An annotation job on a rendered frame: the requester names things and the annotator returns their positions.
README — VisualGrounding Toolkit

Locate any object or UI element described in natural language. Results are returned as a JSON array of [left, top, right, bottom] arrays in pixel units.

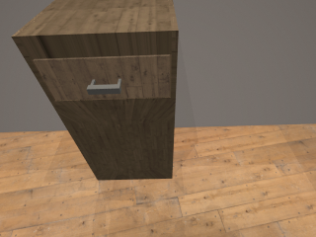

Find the cabinet
[[11, 0, 179, 181]]

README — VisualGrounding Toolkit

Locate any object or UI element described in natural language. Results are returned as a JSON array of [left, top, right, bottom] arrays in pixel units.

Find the drawer
[[33, 54, 170, 101]]

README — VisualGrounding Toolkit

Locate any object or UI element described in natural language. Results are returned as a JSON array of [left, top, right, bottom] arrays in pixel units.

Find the handle
[[86, 78, 121, 95]]

